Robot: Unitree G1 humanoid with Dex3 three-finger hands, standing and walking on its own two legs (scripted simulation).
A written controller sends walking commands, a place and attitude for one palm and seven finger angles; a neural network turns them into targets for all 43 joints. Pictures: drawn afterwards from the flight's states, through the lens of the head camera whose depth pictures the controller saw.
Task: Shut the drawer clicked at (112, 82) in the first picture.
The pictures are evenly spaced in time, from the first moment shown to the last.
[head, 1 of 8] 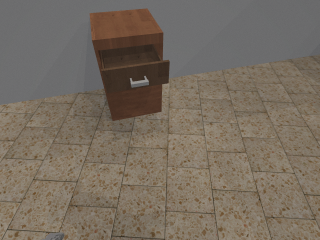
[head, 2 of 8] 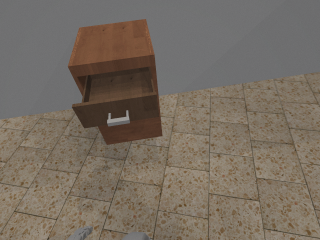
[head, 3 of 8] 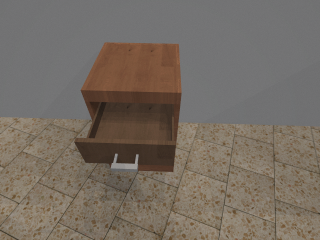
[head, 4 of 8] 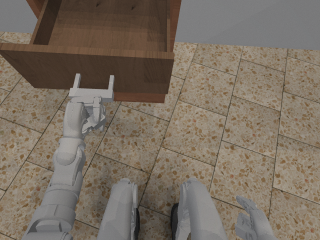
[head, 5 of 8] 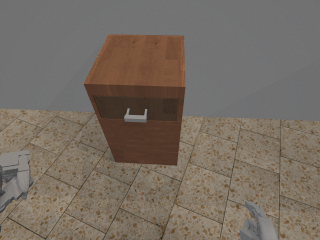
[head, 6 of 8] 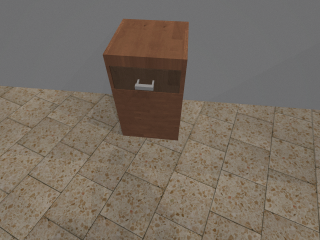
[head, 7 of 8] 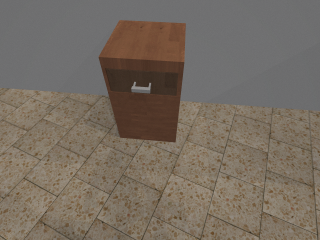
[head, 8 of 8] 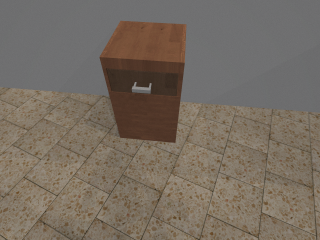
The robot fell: no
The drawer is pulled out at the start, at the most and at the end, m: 0.22 0.22 0.00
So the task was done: yes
